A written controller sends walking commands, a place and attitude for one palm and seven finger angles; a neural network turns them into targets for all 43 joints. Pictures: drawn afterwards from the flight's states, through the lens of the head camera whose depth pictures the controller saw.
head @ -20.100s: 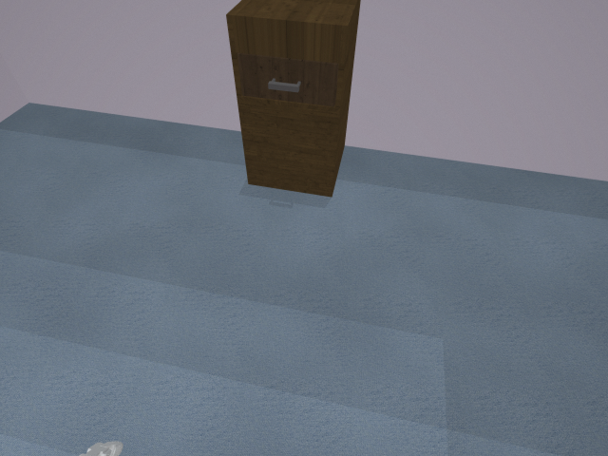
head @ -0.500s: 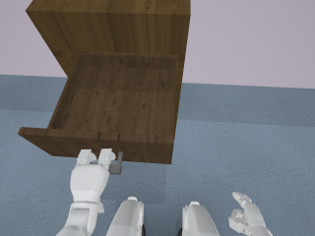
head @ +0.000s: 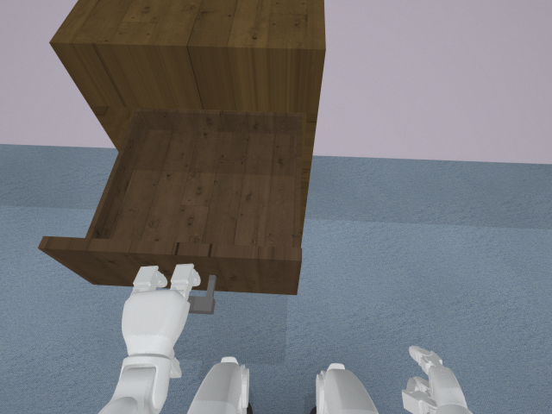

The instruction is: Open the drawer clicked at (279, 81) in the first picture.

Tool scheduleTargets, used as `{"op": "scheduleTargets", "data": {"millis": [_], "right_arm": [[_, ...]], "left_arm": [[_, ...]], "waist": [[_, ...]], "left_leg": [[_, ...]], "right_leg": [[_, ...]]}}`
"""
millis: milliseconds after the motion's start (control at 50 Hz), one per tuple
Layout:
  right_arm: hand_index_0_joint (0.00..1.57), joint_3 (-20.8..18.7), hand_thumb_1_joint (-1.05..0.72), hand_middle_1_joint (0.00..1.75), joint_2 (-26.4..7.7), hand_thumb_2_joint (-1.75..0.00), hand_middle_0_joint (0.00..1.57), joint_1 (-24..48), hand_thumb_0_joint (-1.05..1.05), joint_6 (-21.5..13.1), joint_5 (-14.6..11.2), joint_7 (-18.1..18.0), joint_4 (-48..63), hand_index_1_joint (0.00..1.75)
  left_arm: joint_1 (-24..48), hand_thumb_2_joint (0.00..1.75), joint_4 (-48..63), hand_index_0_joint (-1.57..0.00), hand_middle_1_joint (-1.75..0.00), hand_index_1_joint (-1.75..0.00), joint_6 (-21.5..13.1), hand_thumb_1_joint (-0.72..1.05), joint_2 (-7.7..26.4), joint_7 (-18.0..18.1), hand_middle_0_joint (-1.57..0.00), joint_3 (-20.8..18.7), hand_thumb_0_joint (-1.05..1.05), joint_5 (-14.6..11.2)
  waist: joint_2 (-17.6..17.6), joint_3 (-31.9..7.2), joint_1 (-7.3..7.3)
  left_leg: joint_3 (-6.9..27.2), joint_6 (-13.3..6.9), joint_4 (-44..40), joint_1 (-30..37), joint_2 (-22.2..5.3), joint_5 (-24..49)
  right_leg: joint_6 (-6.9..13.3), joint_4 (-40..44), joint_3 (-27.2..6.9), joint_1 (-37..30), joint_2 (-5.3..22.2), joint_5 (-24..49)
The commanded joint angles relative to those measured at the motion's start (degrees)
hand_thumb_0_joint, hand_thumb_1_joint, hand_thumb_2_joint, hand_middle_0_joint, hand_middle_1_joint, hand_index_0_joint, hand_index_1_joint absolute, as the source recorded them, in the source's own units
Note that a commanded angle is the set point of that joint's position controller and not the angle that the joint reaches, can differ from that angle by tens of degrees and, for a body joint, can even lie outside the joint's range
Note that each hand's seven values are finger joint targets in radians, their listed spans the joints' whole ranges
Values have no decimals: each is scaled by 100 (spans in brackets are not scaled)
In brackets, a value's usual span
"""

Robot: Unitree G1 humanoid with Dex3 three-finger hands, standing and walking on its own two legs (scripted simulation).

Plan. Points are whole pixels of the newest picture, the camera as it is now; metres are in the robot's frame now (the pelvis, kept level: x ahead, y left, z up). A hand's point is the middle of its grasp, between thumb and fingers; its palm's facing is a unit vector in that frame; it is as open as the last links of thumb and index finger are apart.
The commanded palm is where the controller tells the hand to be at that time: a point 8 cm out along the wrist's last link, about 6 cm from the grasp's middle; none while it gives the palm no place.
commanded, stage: lift the hand off the handle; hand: left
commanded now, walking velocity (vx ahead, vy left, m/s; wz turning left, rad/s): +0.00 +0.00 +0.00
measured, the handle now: (178, 291) +0.31 +0.18 -0.08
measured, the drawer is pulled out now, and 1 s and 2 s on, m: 0.30 0.29 0.29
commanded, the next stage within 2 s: draw the hand back to the body in 1.86 s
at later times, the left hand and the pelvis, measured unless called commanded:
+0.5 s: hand (162, 315) +0.26 +0.18 -0.03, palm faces -0.03 -0.10 -0.99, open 13.6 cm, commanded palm +0.24 +0.18 +0.03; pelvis +0.01 +0.00 +0.03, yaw +0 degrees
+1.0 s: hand (152, 307) +0.26 +0.18 +0.00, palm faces -0.01 -0.10 -0.99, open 13.6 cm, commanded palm +0.24 +0.18 +0.07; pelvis +0.02 +0.00 +0.05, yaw +0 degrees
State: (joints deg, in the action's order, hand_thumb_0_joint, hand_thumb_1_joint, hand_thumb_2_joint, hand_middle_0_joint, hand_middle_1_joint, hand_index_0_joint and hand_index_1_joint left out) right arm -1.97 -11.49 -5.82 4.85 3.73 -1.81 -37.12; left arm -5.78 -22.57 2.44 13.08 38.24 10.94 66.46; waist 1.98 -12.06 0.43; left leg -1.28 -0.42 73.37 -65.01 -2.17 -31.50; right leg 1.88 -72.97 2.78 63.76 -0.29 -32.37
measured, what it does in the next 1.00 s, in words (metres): stands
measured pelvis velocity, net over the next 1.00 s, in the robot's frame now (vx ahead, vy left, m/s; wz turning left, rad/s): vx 0.02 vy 0.00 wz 0.00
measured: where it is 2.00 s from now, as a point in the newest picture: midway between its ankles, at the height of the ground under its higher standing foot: outside the picture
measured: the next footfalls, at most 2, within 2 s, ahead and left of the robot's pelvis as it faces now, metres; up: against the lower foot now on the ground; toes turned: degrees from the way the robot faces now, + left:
none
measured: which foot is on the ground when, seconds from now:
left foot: down 0.00-1.00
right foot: down 0.00-1.00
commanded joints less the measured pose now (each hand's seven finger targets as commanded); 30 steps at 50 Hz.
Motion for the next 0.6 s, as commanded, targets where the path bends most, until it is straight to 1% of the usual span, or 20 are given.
{"op": "scheduleTargets", "data": {"millis": [0, 40, 80, 100, 200, 220, 240, 260, 280, 300, 320, 360, 380, 400, 420, 440, 460, 520, 560, 580], "right_arm": [[20, -229, -90, 30, -680, -90, 20, 243, 0, -202, 28, -77, 756, 30], [20, -235, -90, 30, -682, -90, 20, 226, 0, -197, 30, -63, 795, 30], [20, -240, -90, 30, -691, -90, 20, 220, 0, -185, 32, -56, 813, 30], [20, -229, -90, 30, -689, -90, 20, 239, 0, -169, 31, -48, 822, 30], [20, -210, -90, 30, -692, -90, 20, 238, 0, -143, 9, 3, 912, 30], [20, -218, -90, 30, -695, -90, 20, 222, 0, -146, -3, 10, 911, 30], [20, -207, -90, 30, -709, -90, 20, 212, 0, -135, 1, 16, 906, 30], [20, -212, -90, 30, -698, -90, 20, 217, 0, -143, -12, 20, 947, 30], [20, -197, -90, 30, -706, -90, 20, 236, 0, -150, -22, 20, 947, 30], [20, -186, -90, 30, -703, -90, 20, 215, 0, -130, -25, 19, 932, 30], [20, -199, -90, 30, -699, -90, 20, 219, 0, -147, -25, 23, 974, 30], [20, -185, -90, 30, -693, -90, 20, 200, 0, -142, -35, 18, 969, 30], [20, -184, -90, 30, -708, -90, 20, 186, 0, -144, -31, 13, 982, 30], [20, -161, -90, 30, -680, -90, 20, 219, 0, -139, -23, 29, 1001, 30], [20, -189, -90, 30, -672, -90, 20, 201, 0, -146, -31, 30, 1009, 30], [20, -162, -90, 30, -677, -90, 20, 227, 0, -137, -19, 47, 1055, 30], [20, -177, -90, 30, -670, -90, 20, 213, 0, -135, -33, 56, 1037, 30], [20, -178, -90, 30, -672, -90, 20, 196, 0, -128, -38, 45, 1026, 30], [20, -172, -90, 30, -665, -90, 20, 224, 0, -128, -45, 49, 1059, 30], [20, -164, -90, 30, -682, -90, 20, 212, 0, -128, -50, 39, 1057, 30]], "left_arm": [[697, 30, 1221, -30, -120, -120, 82, -50, 746, 371, -30, -610, 0, 25], [631, 30, 1395, -30, -120, -120, 64, -50, 710, 373, -30, -549, 0, 32], [514, 30, 1440, -30, -120, -120, 97, -50, 756, 363, -30, -625, 0, 1], [545, 30, 1512, -30, -120, -120, 106, -50, 684, 361, -30, -525, 0, 9], [184, 30, 1586, -30, -120, -120, 238, -50, 460, 241, -30, -253, 0, -52], [152, 30, 1524, -30, -120, -120, 273, -50, 442, 200, -30, -210, 0, -59], [288, 30, 1579, -30, -120, -120, 277, -50, 426, 175, -30, -155, 0, -61], [158, 30, 1561, -30, -120, -120, 294, -50, 390, 139, -30, -107, 0, -47], [241, 30, 1546, -30, -120, -120, 315, -50, 367, 99, -30, -44, 0, -66], [317, 30, 1532, -30, -120, -120, 291, -50, 443, 91, -30, -113, 0, -37], [185, 30, 1548, -30, -120, -120, 288, -50, 375, 59, -30, -44, 0, -45], [298, 30, 1547, -30, -120, -120, 265, -50, 451, 27, -30, -87, 0, -36], [338, 30, 1616, -30, -120, -120, 245, -50, 547, 30, -30, -183, 0, -32], [305, 30, 1630, -30, -120, -120, 228, -50, 472, 35, -30, -110, 0, -14], [176, 30, 1633, -30, -120, -120, 203, -50, 534, 37, -30, -204, 0, -7], [131, 30, 1689, -30, -120, -120, 205, -50, 468, 38, -30, -128, 0, -22], [190, 30, 1698, -30, -120, -120, 201, -50, 470, 26, -30, -120, 0, -14], [247, 30, 1689, -30, -120, -120, 222, -50, 652, 40, -30, -335, 0, -30], [252, 30, 1755, -30, -120, -120, 241, -50, 590, 28, -30, -263, 0, -49], [301, 30, 1783, -30, -120, -120, 259, -50, 666, 19, -30, -320, 0, -65]], "waist": [[-150, -1879, -58], [-6, -1955, -89], [-25, -1945, -81], [44, -1944, -58], [-70, -1809, -39], [-125, -1660, -13], [-261, -1675, 35], [-230, -1633, -15], [-189, -1556, 33], [-296, -1539, 15], [-264, -1506, -5], [-310, -1426, 9], [-225, -1492, -19], [-209, -1529, -31], [-213, -1500, -73], [-188, -1527, -63], [-167, -1420, -40], [-197, -1451, -74], [-151, -1416, -58], [-126, -1403, -54]], "left_leg": [[32, -112, -907, 1755, 284, 1341], [41, -104, -966, 1929, 288, 1475], [52, -100, -992, 2024, 284, 1587], [53, -97, -1022, 2105, 275, 1597], [64, -98, -1167, 2274, 267, 1742], [60, -102, -1209, 2273, 268, 1695], [83, -108, -1228, 2280, 261, 1674], [82, -102, -1278, 2273, 268, 1613], [89, -110, -1304, 2297, 267, 1625], [90, -106, -1327, 2331, 258, 1597], [85, -113, -1359, 2343, 269, 1550], [76, -118, -1400, 2360, 276, 1506], [75, -111, -1410, 2393, 283, 1577], [47, -114, -1410, 2426, 288, 1599], [46, -108, -1419, 2472, 290, 1645], [33, -113, -1431, 2479, 300, 1675], [45, -105, -1460, 2521, 295, 1660], [19, -107, -1502, 2509, 303, 1640], [8, -111, -1547, 2565, 311, 1621], [15, -108, -1577, 2598, 314, 1660]], "right_leg": [[64, 1293, -192, -1141, -123, 1524], [85, 1280, -159, -1169, -138, 1626], [93, 1312, -155, -1239, -152, 1759], [86, 1320, -141, -1186, -151, 1720], [80, 1450, -105, -1355, -158, 1898], [80, 1521, -108, -1391, -165, 1911], [64, 1537, -113, -1390, -164, 1877], [71, 1572, -96, -1441, -163, 1803], [78, 1615, -98, -1434, -154, 1837], [65, 1621, -106, -1399, -162, 1749], [72, 1671, -105, -1461, -159, 1735], [69, 1732, -117, -1499, -159, 1706], [82, 1724, -131, -1568, -158, 1794], [65, 1725, -142, -1576, -148, 1805], [81, 1730, -146, -1620, -168, 1889], [71, 1744, -146, -1655, -150, 1908], [79, 1781, -137, -1640, -161, 1894], [69, 1833, -175, -1808, -156, 1960], [63, 1901, -185, -1850, -151, 1944], [77, 1921, -190, -1901, -158, 1992]]}}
